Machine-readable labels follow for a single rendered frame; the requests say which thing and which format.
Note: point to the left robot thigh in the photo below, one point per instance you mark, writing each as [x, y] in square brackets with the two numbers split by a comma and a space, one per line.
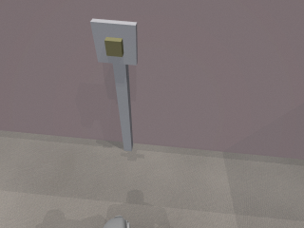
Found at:
[117, 223]

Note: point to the panel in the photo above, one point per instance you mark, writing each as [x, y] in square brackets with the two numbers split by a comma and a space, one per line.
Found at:
[128, 31]

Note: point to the button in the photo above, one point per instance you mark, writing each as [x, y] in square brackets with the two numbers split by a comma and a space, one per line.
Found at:
[114, 46]

